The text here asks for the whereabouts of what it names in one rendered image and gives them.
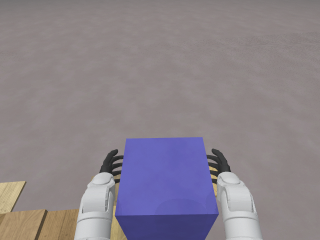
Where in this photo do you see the robot left hand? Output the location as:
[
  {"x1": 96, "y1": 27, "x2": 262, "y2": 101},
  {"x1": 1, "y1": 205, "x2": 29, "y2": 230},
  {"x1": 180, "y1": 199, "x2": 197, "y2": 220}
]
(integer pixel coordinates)
[{"x1": 99, "y1": 149, "x2": 124, "y2": 184}]

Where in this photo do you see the robot left forearm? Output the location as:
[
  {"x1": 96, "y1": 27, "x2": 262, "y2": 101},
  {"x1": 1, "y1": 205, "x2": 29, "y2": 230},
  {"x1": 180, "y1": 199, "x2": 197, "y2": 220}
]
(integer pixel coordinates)
[{"x1": 74, "y1": 172, "x2": 116, "y2": 240}]

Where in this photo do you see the carton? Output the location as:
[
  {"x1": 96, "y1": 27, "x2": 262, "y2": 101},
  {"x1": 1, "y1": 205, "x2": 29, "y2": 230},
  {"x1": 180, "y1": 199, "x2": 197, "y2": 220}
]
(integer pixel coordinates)
[{"x1": 115, "y1": 137, "x2": 219, "y2": 240}]

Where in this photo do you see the robot right forearm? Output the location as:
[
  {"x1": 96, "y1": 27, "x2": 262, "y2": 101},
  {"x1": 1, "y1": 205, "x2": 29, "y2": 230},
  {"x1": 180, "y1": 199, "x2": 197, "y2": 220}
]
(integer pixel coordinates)
[{"x1": 216, "y1": 171, "x2": 263, "y2": 240}]

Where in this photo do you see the robot right hand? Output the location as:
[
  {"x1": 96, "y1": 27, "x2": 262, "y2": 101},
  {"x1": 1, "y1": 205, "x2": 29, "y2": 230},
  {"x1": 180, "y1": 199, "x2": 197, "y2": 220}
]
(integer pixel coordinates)
[{"x1": 206, "y1": 148, "x2": 231, "y2": 184}]

